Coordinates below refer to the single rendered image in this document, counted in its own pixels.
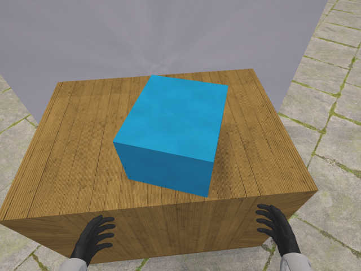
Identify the robot right hand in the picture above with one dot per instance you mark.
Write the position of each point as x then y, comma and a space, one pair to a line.
281, 232

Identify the carton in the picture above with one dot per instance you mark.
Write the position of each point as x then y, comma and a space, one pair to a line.
170, 136

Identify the robot right forearm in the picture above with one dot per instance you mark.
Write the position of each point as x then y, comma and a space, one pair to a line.
295, 262

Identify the robot left forearm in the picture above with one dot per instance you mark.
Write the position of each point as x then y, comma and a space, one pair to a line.
73, 264

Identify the robot left hand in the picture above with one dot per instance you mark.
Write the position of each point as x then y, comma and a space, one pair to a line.
86, 247

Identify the pedestal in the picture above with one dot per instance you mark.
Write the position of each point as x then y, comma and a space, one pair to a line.
71, 173

